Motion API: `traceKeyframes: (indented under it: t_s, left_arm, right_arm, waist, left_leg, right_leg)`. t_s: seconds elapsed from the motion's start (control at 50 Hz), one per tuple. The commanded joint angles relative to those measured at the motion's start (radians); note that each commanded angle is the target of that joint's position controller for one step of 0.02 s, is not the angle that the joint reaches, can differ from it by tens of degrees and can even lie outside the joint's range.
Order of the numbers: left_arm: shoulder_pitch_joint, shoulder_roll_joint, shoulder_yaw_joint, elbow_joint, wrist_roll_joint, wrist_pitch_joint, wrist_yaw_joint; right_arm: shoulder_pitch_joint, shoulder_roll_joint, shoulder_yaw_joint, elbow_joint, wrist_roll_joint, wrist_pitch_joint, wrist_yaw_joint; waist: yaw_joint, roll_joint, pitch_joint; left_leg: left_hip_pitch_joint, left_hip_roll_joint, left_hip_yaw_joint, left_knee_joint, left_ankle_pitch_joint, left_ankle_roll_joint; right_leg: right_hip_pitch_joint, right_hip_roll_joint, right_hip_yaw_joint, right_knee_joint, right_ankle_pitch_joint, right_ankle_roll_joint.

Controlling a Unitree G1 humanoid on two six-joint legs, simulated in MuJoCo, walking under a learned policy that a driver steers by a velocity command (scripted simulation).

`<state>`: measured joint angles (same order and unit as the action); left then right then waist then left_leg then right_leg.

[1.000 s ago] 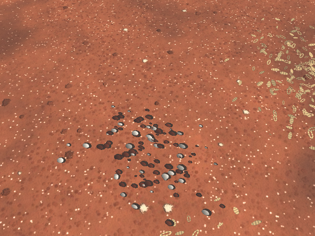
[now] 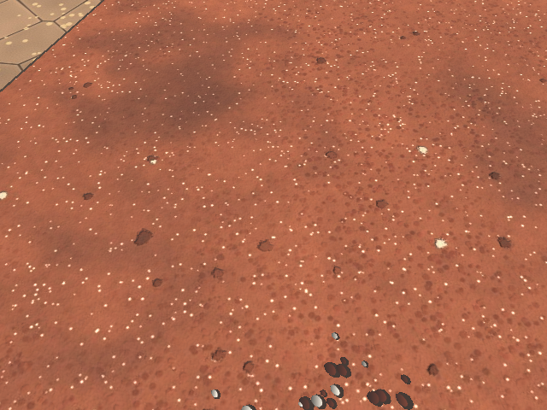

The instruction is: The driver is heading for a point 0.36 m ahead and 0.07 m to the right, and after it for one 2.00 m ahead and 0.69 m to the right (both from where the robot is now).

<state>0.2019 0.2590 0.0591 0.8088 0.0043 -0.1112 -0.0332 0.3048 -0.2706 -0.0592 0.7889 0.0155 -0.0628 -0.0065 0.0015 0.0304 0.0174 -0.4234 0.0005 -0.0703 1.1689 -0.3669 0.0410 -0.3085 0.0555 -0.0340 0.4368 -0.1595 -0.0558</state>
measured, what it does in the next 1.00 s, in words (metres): walks ahead, turning right: left foot, then right foot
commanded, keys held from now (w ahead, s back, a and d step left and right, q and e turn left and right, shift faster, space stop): w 0.20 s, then w+e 0.80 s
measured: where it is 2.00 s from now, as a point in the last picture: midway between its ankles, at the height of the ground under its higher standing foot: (387, 242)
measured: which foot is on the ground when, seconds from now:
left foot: up 0.00-0.34, down 0.36-0.90, up 0.92-1.00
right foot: down 0.00-0.36, up 0.38-0.88, down 0.90-1.00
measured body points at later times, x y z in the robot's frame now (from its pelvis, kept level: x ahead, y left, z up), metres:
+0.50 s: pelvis +0.27 +0.06 +0.00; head +0.30 +0.07 +0.45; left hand +0.33 +0.33 -0.14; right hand +0.41 -0.22 -0.09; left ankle +0.32 +0.15 -0.74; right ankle +0.16 -0.08 -0.65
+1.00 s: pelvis +0.51 -0.05 -0.01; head +0.55 -0.07 +0.43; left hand +0.76 +0.14 -0.11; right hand +0.48 -0.34 -0.14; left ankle +0.43 +0.14 -0.64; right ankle +0.55 -0.14 -0.74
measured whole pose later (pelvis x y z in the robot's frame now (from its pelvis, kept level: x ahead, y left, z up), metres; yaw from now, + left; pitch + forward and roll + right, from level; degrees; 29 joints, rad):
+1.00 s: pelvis +0.51 -0.05 -0.01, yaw -24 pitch +2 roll +1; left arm 0.17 0.29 0.08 0.69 -0.02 -0.04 -0.04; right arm 0.24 -0.29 -0.06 0.82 0.02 -0.10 0.00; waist -0.01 0.00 0.07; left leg -0.32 0.05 0.00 1.20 -0.45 -0.01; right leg -0.43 0.06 -0.03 0.60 -0.20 -0.10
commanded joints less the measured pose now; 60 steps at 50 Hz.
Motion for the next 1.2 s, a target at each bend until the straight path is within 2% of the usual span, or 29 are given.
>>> traceKeyframes:
  t_s: [0.02, 0.08, 0.18, 0.26, 0.32, 0.34, 0.36, 0.38, 0.4, 0.42, 0.44, 0.46, 0.5, 0.58, 0.66, 0.74, 0.8, 0.84, 0.86, 0.88, 0.9, 0.92, 0.94, 0.96, 0.98, 1.0, 1.02, 1.1, 1.2]
  left_arm:
    - [0.032, 0.098, 0.017, -0.036, 0.001, -0.010, 0.003]
    - [0.061, 0.146, 0.028, -0.015, -0.009, -0.009, 0.014]
    - [0.126, 0.168, 0.031, 0.014, -0.023, 0.008, 0.024]
    - [0.203, 0.171, 0.029, 0.050, -0.032, 0.028, 0.026]
    - [0.186, 0.203, 0.040, 0.053, -0.034, 0.045, 0.036]
    - [0.168, 0.201, 0.037, 0.048, -0.034, 0.047, 0.038]
    - [0.160, 0.166, 0.024, 0.037, -0.024, 0.045, 0.038]
    - [0.158, 0.088, -0.003, 0.001, 0.010, 0.041, 0.039]
    - [0.295, 0.025, -0.019, -0.007, -0.028, 0.023, 0.036]
    - [0.233, 0.142, 0.009, 0.010, -0.051, 0.020, 0.037]
    - [0.153, 0.170, 0.020, -0.012, -0.053, 0.021, 0.037]
    - [0.122, 0.153, 0.021, -0.013, -0.045, 0.027, 0.040]
    - [0.128, 0.120, 0.026, -0.016, -0.035, 0.050, 0.038]
    - [0.091, 0.078, 0.024, -0.049, -0.032, 0.082, 0.035]
    - [-0.001, 0.063, 0.017, -0.084, -0.028, 0.076, 0.016]
    - [-0.145, 0.049, 0.004, -0.144, -0.024, 0.072, -0.009]
    - [-0.198, 0.063, 0.007, -0.187, -0.026, 0.074, -0.025]
    - [-0.166, 0.091, 0.021, -0.200, -0.025, 0.078, -0.029]
    - [-0.096, 0.117, 0.037, -0.190, -0.026, 0.081, -0.028]
    - [0.047, 0.160, 0.064, -0.156, -0.030, 0.082, -0.022]
    - [0.220, 0.238, 0.102, -0.111, -0.030, 0.091, -0.003]
    - [0.209, 0.366, 0.122, -0.109, -0.039, 0.088, 0.009]
    - [0.243, 0.305, 0.098, -0.149, -0.027, 0.071, 0.003]
    - [0.214, 0.239, 0.079, -0.138, -0.018, 0.056, -0.002]
    - [0.159, 0.209, 0.070, -0.141, -0.022, 0.049, -0.001]
    - [0.082, 0.170, 0.057, -0.155, -0.023, 0.048, 0.002]
    - [0.034, 0.144, 0.047, -0.175, -0.011, 0.047, 0.006]
    - [0.039, 0.175, 0.054, -0.179, -0.014, 0.041, 0.026]
    - [0.111, 0.192, 0.061, -0.155, -0.025, 0.053, 0.047]
  right_arm:
    - [-0.007, -0.078, -0.025, -0.080, -0.004, -0.015, 0.001]
    - [-0.087, -0.051, -0.012, -0.111, -0.012, -0.011, -0.001]
    - [-0.241, -0.030, 0.001, -0.142, -0.006, -0.021, 0.013]
    - [-0.353, -0.044, 0.000, -0.185, 0.003, -0.034, 0.032]
    - [-0.301, -0.089, -0.017, -0.179, 0.002, -0.049, 0.039]
    - [-0.206, -0.117, -0.033, -0.152, -0.001, -0.052, 0.034]
    - [-0.055, -0.169, -0.056, -0.115, -0.013, -0.053, 0.024]
    - [0.126, -0.251, -0.076, -0.096, -0.027, -0.047, 0.010]
    - [0.133, -0.275, -0.076, -0.078, -0.032, -0.037, 0.019]
    - [0.098, -0.171, -0.053, -0.088, -0.022, -0.035, 0.019]
    - [0.040, -0.127, -0.037, -0.089, -0.012, -0.037, 0.018]
    - [-0.025, -0.104, -0.028, -0.089, -0.016, -0.039, 0.021]
    - [-0.098, -0.073, -0.021, -0.079, -0.027, -0.048, 0.024]
    - [-0.109, -0.098, -0.037, -0.044, -0.031, -0.066, 0.015]
    - [-0.087, -0.129, -0.046, -0.016, -0.030, -0.057, 0.000]
    - [-0.027, -0.165, -0.057, 0.012, -0.016, -0.038, -0.007]
    - [0.002, -0.187, -0.065, 0.032, 0.000, -0.016, -0.008]
    - [-0.013, -0.216, -0.073, 0.029, 0.008, -0.002, -0.012]
    - [-0.023, -0.230, -0.076, 0.026, 0.012, 0.007, -0.015]
    - [-0.041, -0.230, -0.074, 0.021, 0.017, 0.015, -0.017]
    - [-0.031, -0.203, -0.061, 0.010, 0.004, 0.010, -0.021]
    - [0.061, -0.046, -0.012, -0.049, -0.043, -0.014, -0.007]
    - [-0.015, -0.097, -0.010, -0.062, -0.009, -0.058, 0.006]
    - [-0.128, -0.155, -0.026, -0.093, 0.032, -0.079, 0.015]
    - [-0.145, -0.142, -0.020, -0.098, 0.026, -0.090, 0.012]
    - [-0.141, -0.146, -0.024, -0.083, -0.002, -0.090, 0.004]
    - [-0.119, -0.159, -0.033, -0.076, -0.015, -0.079, 0.002]
    - [-0.133, -0.113, -0.026, -0.091, -0.032, -0.040, 0.001]
    - [-0.317, -0.072, -0.004, -0.138, -0.023, -0.044, 0.015]
  waist:
    - [-0.002, -0.114, -0.046]
    - [0.009, -0.101, -0.021]
    - [0.062, -0.097, 0.004]
    - [0.089, -0.100, 0.039]
    - [0.029, -0.123, 0.013]
    - [-0.028, -0.117, -0.039]
    - [-0.096, -0.096, -0.152]
    - [-0.154, 0.063, -0.322]
    - [-0.079, 0.328, -0.424]
    - [-0.107, 0.178, -0.305]
    - [-0.100, 0.123, -0.178]
    - [-0.066, 0.056, -0.118]
    - [-0.012, 0.084, -0.049]
    - [0.014, 0.042, -0.005]
    - [-0.010, 0.022, 0.022]
    - [-0.067, 0.001, 0.066]
    - [-0.072, 0.012, 0.078]
    - [-0.034, 0.045, 0.033]
    - [0.011, 0.062, -0.017]
    - [0.095, 0.050, -0.090]
    - [0.171, -0.012, -0.183]
    - [0.053, -0.304, -0.245]
    - [0.111, -0.202, -0.414]
    - [0.134, -0.133, -0.278]
    - [0.093, -0.082, -0.185]
    - [0.046, -0.043, -0.118]
    - [0.007, -0.062, -0.096]
    - [-0.020, -0.055, -0.055]
    - [0.051, -0.103, -0.015]
  left_leg:
    - [-0.211, 0.104, -0.021, -0.067, 0.056, -0.013]
    - [-0.249, 0.121, 0.009, -0.220, 0.144, -0.040]
    - [-0.182, 0.087, 0.050, -0.517, 0.406, -0.046]
    - [-0.165, 0.054, 0.048, -0.625, 0.393, -0.035]
    - [-0.045, 0.029, 0.048, -0.694, 0.308, -0.006]
    - [0.104, 0.011, 0.066, -0.731, 0.310, 0.015]
    - [0.352, 0.061, 0.031, -0.699, 0.336, 0.053]
    - [0.645, 0.283, -0.198, -0.665, 0.362, 0.110]
    - [0.836, 0.448, -0.605, -0.796, 0.147, 0.244]
    - [0.741, 0.405, -0.565, -0.844, 0.016, 0.209]
    - [0.614, 0.370, -0.407, -0.864, 0.038, 0.171]
    - [0.489, 0.328, -0.309, -0.898, 0.116, 0.151]
    - [0.332, 0.275, -0.159, -0.970, 0.216, 0.138]
    - [0.274, 0.273, -0.002, -1.035, 0.370, 0.156]
    - [0.308, 0.248, 0.136, -1.046, 0.422, 0.136]
    - [0.386, 0.270, 0.210, -1.036, 0.432, 0.121]
    - [0.491, 0.300, 0.240, -0.975, 0.528, 0.101]
    - [0.526, 0.301, 0.271, -0.858, 0.834, 0.078]
    - [0.526, 0.293, 0.287, -0.742, 0.998, 0.065]
    - [0.473, 0.261, 0.316, -0.549, 1.049, 0.039]
    - [0.263, 0.222, 0.320, -0.271, 0.840, -0.008]
    - [-0.219, 0.031, 0.268, 0.104, -0.114, -0.079]
    - [-0.342, -0.027, 0.007, 0.241, -0.246, -0.069]
    - [-0.432, 0.023, -0.019, 0.236, -0.151, -0.043]
    - [-0.413, 0.066, -0.015, 0.153, -0.063, -0.026]
    - [-0.344, 0.100, -0.014, 0.064, -0.011, -0.030]
    - [-0.261, 0.123, -0.021, 0.009, 0.026, -0.035]
    - [-0.192, 0.108, 0.011, -0.170, 0.127, -0.090]
    - [-0.116, 0.033, 0.025, -0.539, 0.435, -0.108]
  right_leg:
    - [0.203, -0.273, 0.327, -0.243, 0.122, -0.179]
    - [0.180, -0.276, 0.253, -0.288, 0.213, -0.194]
    - [0.182, -0.226, 0.132, -0.296, 0.223, -0.145]
    - [0.250, -0.269, 0.177, -0.245, 0.211, -0.138]
    - [0.286, -0.296, 0.220, -0.155, 0.282, -0.111]
    - [0.262, -0.263, 0.196, -0.057, 0.391, -0.089]
    - [0.163, -0.205, 0.157, 0.135, 0.378, -0.055]
    - [-0.049, -0.111, 0.093, 0.469, 0.035, -0.009]
    - [-0.356, -0.014, 0.116, 0.729, -0.451, 0.023]
    - [-0.448, -0.074, 0.175, 0.829, -0.411, 0.026]
    - [-0.477, -0.111, 0.156, 0.830, -0.312, 0.022]
    - [-0.433, -0.148, 0.141, 0.802, -0.233, 0.029]
    - [-0.351, -0.191, 0.144, 0.739, -0.143, 0.039]
    - [-0.378, -0.204, 0.146, 0.674, -0.035, 0.062]
    - [-0.389, -0.193, 0.118, 0.458, 0.156, 0.064]
    - [-0.386, -0.175, 0.044, 0.288, 0.197, 0.039]
    - [-0.398, -0.154, 0.004, 0.226, 0.098, 0.004]
    - [-0.299, -0.096, -0.053, 0.214, -0.004, -0.034]
    - [-0.196, -0.053, -0.083, 0.212, -0.050, -0.057]
    - [0.002, -0.003, -0.100, 0.149, -0.008, -0.091]
    - [0.311, -0.034, 0.009, 0.118, 0.035, -0.138]
    - [0.660, -0.306, 0.554, 0.057, -0.057, -0.317]
    - [0.739, -0.401, 0.883, -0.118, -0.205, -0.389]
    - [0.665, -0.376, 0.747, -0.149, -0.146, -0.326]
    - [0.522, -0.334, 0.620, -0.143, -0.073, -0.290]
    - [0.371, -0.293, 0.515, -0.147, 0.030, -0.260]
    - [0.263, -0.266, 0.452, -0.167, 0.121, -0.250]
    - [0.098, -0.215, 0.340, -0.216, 0.269, -0.250]
    - [0.043, -0.142, 0.275, -0.197, 0.135, -0.174]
